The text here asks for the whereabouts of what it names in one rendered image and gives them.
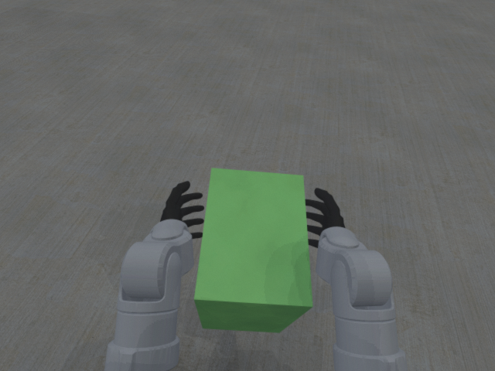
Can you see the robot left hand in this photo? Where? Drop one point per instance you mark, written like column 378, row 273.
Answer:
column 173, row 208

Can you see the robot right hand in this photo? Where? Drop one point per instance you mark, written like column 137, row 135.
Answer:
column 331, row 214

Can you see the robot left forearm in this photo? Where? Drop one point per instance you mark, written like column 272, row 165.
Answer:
column 149, row 291

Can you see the robot right forearm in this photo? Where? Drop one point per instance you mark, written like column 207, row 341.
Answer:
column 363, row 303

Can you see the carton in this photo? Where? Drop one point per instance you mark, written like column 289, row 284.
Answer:
column 254, row 270

